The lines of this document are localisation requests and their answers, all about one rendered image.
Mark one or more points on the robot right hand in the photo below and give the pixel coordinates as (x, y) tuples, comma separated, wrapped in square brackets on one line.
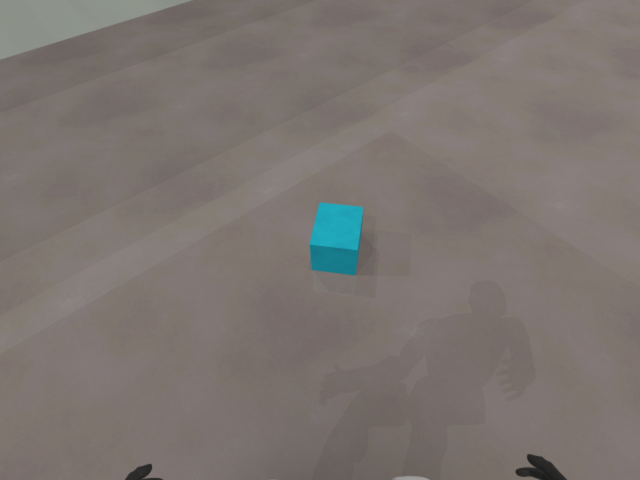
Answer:
[(544, 470)]

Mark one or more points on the carton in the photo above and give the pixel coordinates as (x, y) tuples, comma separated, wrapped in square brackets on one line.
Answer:
[(336, 237)]

